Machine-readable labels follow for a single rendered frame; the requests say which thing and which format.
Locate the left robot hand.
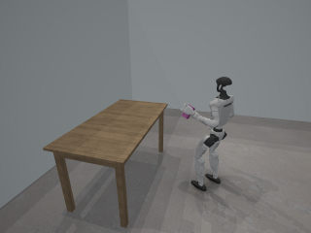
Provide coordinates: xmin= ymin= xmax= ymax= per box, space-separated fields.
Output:
xmin=181 ymin=103 xmax=194 ymax=116

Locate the robot torso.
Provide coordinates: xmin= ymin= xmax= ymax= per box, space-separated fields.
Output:
xmin=210 ymin=96 xmax=232 ymax=143

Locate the robot left thigh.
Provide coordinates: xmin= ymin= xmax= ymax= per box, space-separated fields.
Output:
xmin=195 ymin=135 xmax=216 ymax=165

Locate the sponge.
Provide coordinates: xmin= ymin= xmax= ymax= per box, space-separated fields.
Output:
xmin=182 ymin=105 xmax=195 ymax=119

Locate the table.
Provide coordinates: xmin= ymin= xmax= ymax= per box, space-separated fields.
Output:
xmin=43 ymin=99 xmax=168 ymax=228

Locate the left robot forearm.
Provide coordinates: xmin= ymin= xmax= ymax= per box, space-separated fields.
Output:
xmin=191 ymin=111 xmax=218 ymax=127

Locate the robot right upper arm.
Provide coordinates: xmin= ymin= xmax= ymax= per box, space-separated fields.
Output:
xmin=228 ymin=95 xmax=234 ymax=118

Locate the robot left upper arm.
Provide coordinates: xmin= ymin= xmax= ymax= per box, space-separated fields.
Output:
xmin=209 ymin=99 xmax=220 ymax=128

